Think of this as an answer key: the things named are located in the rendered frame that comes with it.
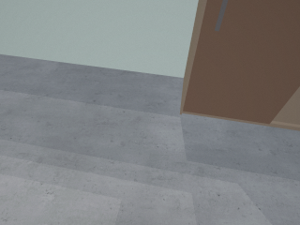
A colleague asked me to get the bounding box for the wardrobe door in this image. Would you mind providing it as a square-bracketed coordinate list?
[183, 0, 300, 124]
[273, 86, 300, 125]

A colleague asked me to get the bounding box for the handle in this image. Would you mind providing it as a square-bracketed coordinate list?
[215, 0, 228, 31]

